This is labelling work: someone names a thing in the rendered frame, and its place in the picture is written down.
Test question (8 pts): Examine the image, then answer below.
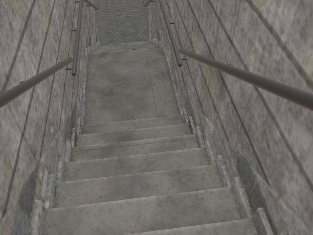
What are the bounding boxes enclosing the stairs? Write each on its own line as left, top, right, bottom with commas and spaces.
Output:
91, 41, 160, 54
42, 115, 258, 235

